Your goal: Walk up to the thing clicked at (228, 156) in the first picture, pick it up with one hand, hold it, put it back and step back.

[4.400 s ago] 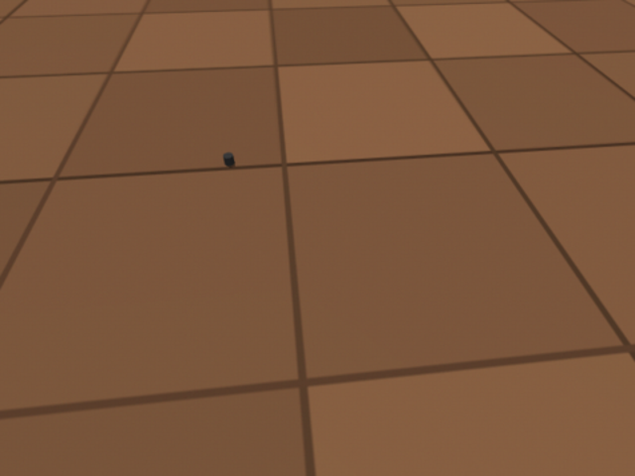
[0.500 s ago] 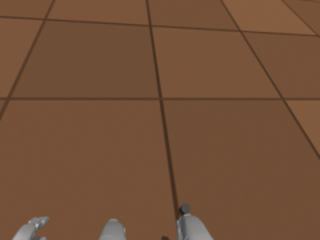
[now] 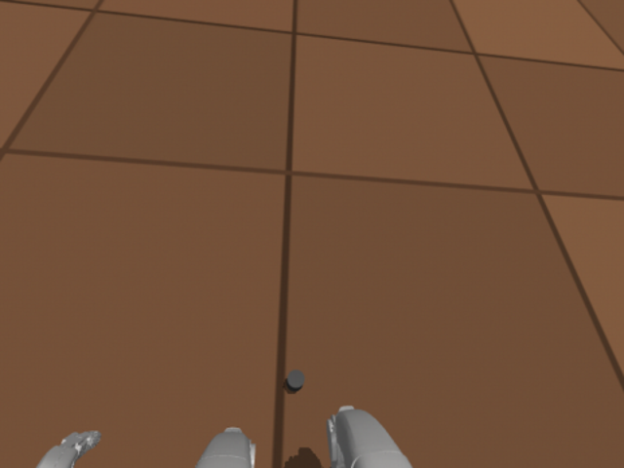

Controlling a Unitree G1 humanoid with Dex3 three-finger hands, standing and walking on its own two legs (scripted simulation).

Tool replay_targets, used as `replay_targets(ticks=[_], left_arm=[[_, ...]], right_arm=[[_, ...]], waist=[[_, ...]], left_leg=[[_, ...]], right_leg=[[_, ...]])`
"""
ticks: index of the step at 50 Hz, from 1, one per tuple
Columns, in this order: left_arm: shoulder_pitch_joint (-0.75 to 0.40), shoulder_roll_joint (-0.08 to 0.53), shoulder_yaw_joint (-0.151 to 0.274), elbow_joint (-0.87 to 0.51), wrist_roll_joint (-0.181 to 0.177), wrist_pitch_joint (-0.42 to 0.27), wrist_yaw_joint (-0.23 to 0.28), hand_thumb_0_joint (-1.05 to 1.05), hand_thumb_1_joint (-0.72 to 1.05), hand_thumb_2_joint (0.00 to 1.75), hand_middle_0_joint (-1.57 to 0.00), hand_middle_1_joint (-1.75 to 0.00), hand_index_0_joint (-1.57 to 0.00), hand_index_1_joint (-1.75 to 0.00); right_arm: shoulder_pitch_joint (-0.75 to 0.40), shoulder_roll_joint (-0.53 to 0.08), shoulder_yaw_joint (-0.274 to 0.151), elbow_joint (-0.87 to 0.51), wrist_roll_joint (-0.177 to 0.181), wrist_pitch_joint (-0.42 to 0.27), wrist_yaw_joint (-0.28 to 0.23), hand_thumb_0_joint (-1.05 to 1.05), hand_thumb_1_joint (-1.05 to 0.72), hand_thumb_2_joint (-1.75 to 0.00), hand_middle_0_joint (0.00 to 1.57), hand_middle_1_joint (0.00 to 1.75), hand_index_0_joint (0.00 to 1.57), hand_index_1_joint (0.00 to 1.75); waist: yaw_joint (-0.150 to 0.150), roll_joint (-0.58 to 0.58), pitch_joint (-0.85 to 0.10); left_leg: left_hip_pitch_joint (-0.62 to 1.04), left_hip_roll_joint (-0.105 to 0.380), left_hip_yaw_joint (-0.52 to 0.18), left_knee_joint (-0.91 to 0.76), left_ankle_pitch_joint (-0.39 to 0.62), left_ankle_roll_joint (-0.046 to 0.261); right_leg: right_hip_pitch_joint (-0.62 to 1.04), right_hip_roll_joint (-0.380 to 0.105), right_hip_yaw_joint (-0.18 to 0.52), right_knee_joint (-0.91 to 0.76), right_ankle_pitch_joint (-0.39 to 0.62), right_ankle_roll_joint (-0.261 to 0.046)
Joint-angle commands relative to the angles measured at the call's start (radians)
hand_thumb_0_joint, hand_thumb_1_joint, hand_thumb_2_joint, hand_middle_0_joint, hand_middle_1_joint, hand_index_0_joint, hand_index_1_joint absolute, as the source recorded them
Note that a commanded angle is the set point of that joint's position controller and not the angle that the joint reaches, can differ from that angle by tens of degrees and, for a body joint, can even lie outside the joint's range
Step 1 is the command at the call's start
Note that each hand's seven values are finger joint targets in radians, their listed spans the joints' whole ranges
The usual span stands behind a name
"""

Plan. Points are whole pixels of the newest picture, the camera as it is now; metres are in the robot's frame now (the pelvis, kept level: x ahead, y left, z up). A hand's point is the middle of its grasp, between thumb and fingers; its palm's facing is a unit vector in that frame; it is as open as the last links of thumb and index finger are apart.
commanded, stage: walk up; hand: left
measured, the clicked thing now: (295, 380) +0.39 -0.01 -0.71
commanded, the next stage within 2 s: none
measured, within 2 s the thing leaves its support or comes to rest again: neither
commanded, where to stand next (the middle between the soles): +0.02 -0.26 m, yaw +3 degrees
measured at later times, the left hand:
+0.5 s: hand out of the picture +0.01 +0.04 -0.16, palm faces -0.03 -0.95 -0.32, open 7.4 cm
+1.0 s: hand out of the picture -0.11 -0.04 -0.10, palm faces +0.04 -0.87 -0.49, open 7.4 cm
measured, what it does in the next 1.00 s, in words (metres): steps to the right: right foot, then left foot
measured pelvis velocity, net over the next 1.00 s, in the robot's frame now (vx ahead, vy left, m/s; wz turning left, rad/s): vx -0.09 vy -0.34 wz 0.04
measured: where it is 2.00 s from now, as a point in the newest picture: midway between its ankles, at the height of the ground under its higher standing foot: outside the picture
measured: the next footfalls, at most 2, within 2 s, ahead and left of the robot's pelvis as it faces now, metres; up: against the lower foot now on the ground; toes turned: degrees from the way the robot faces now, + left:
right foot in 0.22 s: +0.02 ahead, -0.31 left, +0.00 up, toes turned +0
left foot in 0.46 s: -0.01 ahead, -0.14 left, +0.00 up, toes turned +4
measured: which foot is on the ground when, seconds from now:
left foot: down 0.00-0.22, up 0.24-0.44, down 0.46-0.74, up 0.76-1.00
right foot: up 0.00-0.20, down 0.22-0.48, up 0.50-0.70, down 0.72-1.00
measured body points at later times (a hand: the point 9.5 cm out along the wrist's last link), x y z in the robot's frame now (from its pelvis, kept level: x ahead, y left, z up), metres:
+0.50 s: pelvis -0.08 -0.23 -0.01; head -0.03 -0.20 +0.44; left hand +0.01 +0.09 -0.13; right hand -0.03 -0.57 -0.10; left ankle -0.05 -0.14 -0.71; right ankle -0.02 -0.31 -0.70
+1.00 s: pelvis -0.09 -0.34 +0.02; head -0.06 -0.36 +0.47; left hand -0.11 +0.00 -0.07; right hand +0.01 -0.67 -0.10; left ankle -0.03 -0.17 -0.65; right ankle -0.09 -0.46 -0.70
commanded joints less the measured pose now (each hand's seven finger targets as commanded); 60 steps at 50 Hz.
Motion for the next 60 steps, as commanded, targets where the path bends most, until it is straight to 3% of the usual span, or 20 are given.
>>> replay_targets(ticks=[1, 6, 8, 10, 11, 12, 13, 17, 22, 25, 28, 34, 35, 36, 37, 38, 42, 55, 58, 60], left_arm=[[-0.01, 0.199, 0.088, -0.108, -0.005, -0.032, -0.001, 0.0, 0.9, 0.9, -0.2, -0.3, -0.2, -0.3], [-0.044, 0.184, 0.085, -0.127, -0.008, -0.034, -0.021, 0.0, 0.9, 0.9, -0.2, -0.3, -0.2, -0.3], [0.043, 0.187, 0.096, -0.094, -0.006, -0.037, -0.022, 0.0, 0.9, 0.9, -0.2, -0.3, -0.2, -0.3], [0.204, 0.198, 0.119, -0.018, 0.013, -0.042, -0.014, 0.0, 0.9, 0.9, -0.2, -0.3, -0.2, -0.3], [0.245, 0.266, 0.125, -0.026, 0.036, -0.053, -0.009, 0.0, 0.9, 0.9, -0.2, -0.3, -0.2, -0.3], [0.067, 0.37, 0.131, -0.09, 0.016, -0.059, 0.001, 0.0, 0.9, 0.9, -0.2, -0.3, -0.2, -0.3], [-0.028, 0.357, 0.127, -0.114, 0.003, -0.065, 0.01, 0.0, 0.9, 0.9, -0.2, -0.3, -0.2, -0.3], [-0.111, 0.244, 0.1, -0.105, 0.017, -0.056, 0.017, 0.0, 0.9, 0.9, -0.2, -0.3, -0.2, -0.3], [-0.055, 0.145, 0.05, -0.102, -0.005, -0.038, 0.018, 0.0, 0.9, 0.9, -0.2, -0.3, -0.2, -0.3], [0.016, 0.15, 0.048, -0.068, -0.022, -0.04, 0.039, 0.0, 0.9, 0.9, -0.2, -0.3, -0.2, -0.3], [0.023, 0.165, 0.07, -0.023, -0.035, -0.047, 0.036, 0.0, 0.9, 0.9, -0.2, -0.3, -0.2, -0.3], [0.167, 0.117, 0.069, 0.111, -0.05, -0.11, 0.039, 0.0, 0.9, 0.9, -0.2, -0.3, -0.2, -0.3], [0.191, 0.131, 0.073, 0.13, -0.04, -0.124, 0.055, 0.0, 0.9, 0.9, -0.2, -0.3, -0.2, -0.3], [0.287, 0.204, 0.091, 0.143, -0.02, -0.141, 0.069, 0.0, 0.9, 0.9, -0.2, -0.3, -0.2, -0.3], [0.231, 0.307, 0.105, 0.111, -0.012, -0.158, 0.08, 0.0, 0.9, 0.9, -0.2, -0.3, -0.2, -0.3], [0.136, 0.361, 0.11, 0.092, -0.015, -0.166, 0.089, 0.0, 0.9, 0.9, -0.2, -0.3, -0.2, -0.3], [0.086, 0.268, 0.093, 0.125, -0.028, -0.202, 0.104, 0.0, 0.9, 0.9, -0.2, -0.3, -0.2, -0.3], [0.187, 0.21, 0.046, 0.126, -0.046, -0.198, 0.101, 0.0, 0.9, 0.9, -0.2, -0.3, -0.2, -0.3], [0.17, 0.148, 0.012, 0.099, -0.06, -0.185, 0.104, 0.0, 0.9, 0.9, -0.2, -0.3, -0.2, -0.3], [0.114, 0.163, 0.008, 0.113, -0.059, -0.178, 0.123, 0.0, 0.9, 0.9, -0.2, -0.3, -0.2, -0.3]], right_arm=[[0.056, -0.364, -0.127, -0.068, -0.006, -0.01, -0.032, 0.0, -0.9, -0.9, 0.2, 0.3, 0.2, 0.3], [0.029, -0.421, -0.142, -0.084, -0.033, -0.004, -0.024, 0.0, -0.9, -0.9, 0.2, 0.3, 0.2, 0.3], [-0.037, -0.45, -0.146, -0.089, -0.032, 0.001, -0.018, 0.0, -0.9, -0.9, 0.2, 0.3, 0.2, 0.3], [-0.04, -0.344, -0.112, -0.068, -0.037, 0.023, -0.02, 0.0, -0.9, -0.9, 0.2, 0.3, 0.2, 0.3], [-0.043, -0.247, -0.076, -0.088, -0.024, 0.033, -0.019, 0.0, -0.9, -0.9, 0.2, 0.3, 0.2, 0.3], [-0.131, -0.264, -0.101, -0.121, -0.008, 0.039, -0.044, 0.0, -0.9, -0.9, 0.2, 0.3, 0.2, 0.3], [-0.162, -0.292, -0.108, -0.101, -0.001, 0.034, -0.045, 0.0, -0.9, -0.9, 0.2, 0.3, 0.2, 0.3], [0.097, -0.31, -0.107, 0.074, 0.026, 0.026, -0.02, 0.0, -0.9, -0.9, 0.2, 0.3, 0.2, 0.3], [0.138, -0.243, -0.085, 0.07, 0.005, 0.001, 0.0, 0.0, -0.9, -0.9, 0.2, 0.3, 0.2, 0.3], [-0.007, -0.418, -0.122, -0.025, -0.015, -0.012, 0.004, 0.0, -0.9, -0.9, 0.2, 0.3, 0.2, 0.3], [-0.103, -0.328, -0.097, -0.038, -0.012, -0.011, 0.001, 0.0, -0.9, -0.9, 0.2, 0.3, 0.2, 0.3], [-0.194, -0.27, -0.079, -0.06, -0.047, 0.047, 0.075, 0.0, -0.9, -0.9, 0.2, 0.3, 0.2, 0.3], [-0.151, -0.231, -0.071, -0.047, -0.047, 0.066, 0.077, 0.0, -0.9, -0.9, 0.2, 0.3, 0.2, 0.3], [-0.137, -0.183, -0.062, -0.069, -0.046, 0.074, 0.084, 0.0, -0.9, -0.9, 0.2, 0.3, 0.2, 0.3], [-0.175, -0.147, -0.05, -0.111, -0.044, 0.077, 0.089, 0.0, -0.9, -0.9, 0.2, 0.3, 0.2, 0.3], [-0.256, -0.233, -0.077, -0.114, -0.041, 0.07, 0.082, 0.0, -0.9, -0.9, 0.2, 0.3, 0.2, 0.3], [-0.113, -0.252, -0.102, -0.005, -0.025, 0.076, 0.114, 0.0, -0.9, -0.9, 0.2, 0.3, 0.2, 0.3], [-0.25, -0.157, -0.088, -0.04, -0.004, 0.07, 0.139, 0.0, -0.9, -0.9, 0.2, 0.3, 0.2, 0.3], [-0.113, -0.225, -0.108, 0.001, -0.015, 0.05, 0.118, 0.0, -0.9, -0.9, 0.2, 0.3, 0.2, 0.3], [-0.134, -0.319, -0.125, -0.011, 0.011, 0.057, 0.119, 0.0, -0.9, -0.9, 0.2, 0.3, 0.2, 0.3]], waist=[[-0.003, 0.206, -0.176], [-0.022, 0.326, -0.167], [0.039, 0.384, -0.201], [0.132, 0.124, -0.248], [0.165, -0.18, -0.181], [0.106, -0.276, -0.139], [0.057, -0.121, -0.08], [-0.02, -0.154, -0.129], [-0.028, -0.03, -0.192], [-0.033, 0.236, -0.204], [0.019, 0.15, -0.151], [0.041, 0.29, -0.159], [0.048, 0.197, -0.143], [0.086, 0.021, -0.134], [0.071, -0.105, -0.085], [0.071, -0.009, 0.016], [-0.009, 0.032, -0.021], [0.028, -0.07, -0.155], [-0.048, 0.102, -0.275], [-0.064, 0.305, -0.287]], left_leg=[[0.08, 0.259, -0.27, -0.223, 0.335, 0.241], [0.012, 0.25, -0.252, -0.239, 0.068, 0.221], [-0.079, 0.254, -0.226, -0.201, 0.051, 0.188], [-0.276, 0.092, -0.038, 0.122, -0.086, 0.088], [-0.494, -0.012, 0.063, 0.413, -0.267, 0.038], [-0.454, -0.068, -0.062, 0.5, -0.322, 0.032], [-0.387, -0.029, -0.128, 0.524, -0.24, 0.028], [-0.148, 0.011, 0.01, 0.334, -0.154, 0.018], [0.202, -0.028, -0.019, -0.209, 0.032, 0.05], [0.234, 0.464, -0.708, -0.425, 0.085, 0.275], [0.121, 0.29, -0.416, -0.341, 0.15, 0.25], [-0.117, 0.091, -0.12, -0.24, -0.36, 0.135], [-0.166, 0.058, -0.084, -0.085, -0.332, 0.111], [-0.307, -0.017, -0.014, 0.175, -0.339, 0.068], [-0.452, -0.055, -0.071, 0.299, -0.245, 0.019], [-0.456, 0.005, -0.205, 0.322, -0.179, 0.009], [-0.27, 0.044, -0.158, 0.28, 0.038, 0.0], [0.064, -0.029, 0.023, -0.156, 0.029, -0.009], [0.414, 0.043, -0.127, -0.329, 0.239, 0.063], [0.378, 0.339, -0.485, -0.368, 0.284, 0.282]], right_leg=[[-0.038, -0.06, 0.081, 0.144, 0.046, 0.03], [0.026, -0.134, -0.052, -0.15, -0.077, 0.054], [0.182, -0.124, -0.104, -0.321, -0.043, 0.043], [0.421, -0.052, -0.121, -0.538, 0.015, 0.016], [0.361, -0.213, 0.184, -0.704, -0.106, -0.052], [0.175, -0.35, 0.575, -0.994, -0.157, -0.139], [0.122, -0.358, 0.602, -1.03, -0.189, -0.144], [0.163, -0.248, 0.202, -0.748, 0.022, -0.194], [0.128, -0.21, 0.109, -0.555, 0.252, -0.162], [-0.082, -0.081, 0.058, -0.14, -0.135, 0.01], [-0.002, -0.076, 0.094, -0.021, -0.013, 0.021], [0.404, -0.026, -0.174, -0.571, 0.031, 0.057], [0.451, -0.019, -0.141, -0.667, 0.025, 0.062], [0.502, -0.121, 0.121, -0.789, -0.202, 0.003], [0.403, -0.372, 0.629, -1.005, -0.536, -0.099], [0.286, -0.474, 0.779, -1.08, -0.577, -0.186], [0.292, -0.337, 0.373, -0.957, -0.251, -0.059], [0.404, -0.257, 0.053, -0.66, 0.722, -0.119], [0.218, -0.181, -0.025, -0.371, 0.58, -0.019], [0.076, -0.084, -0.102, -0.214, -0.143, 0.025]])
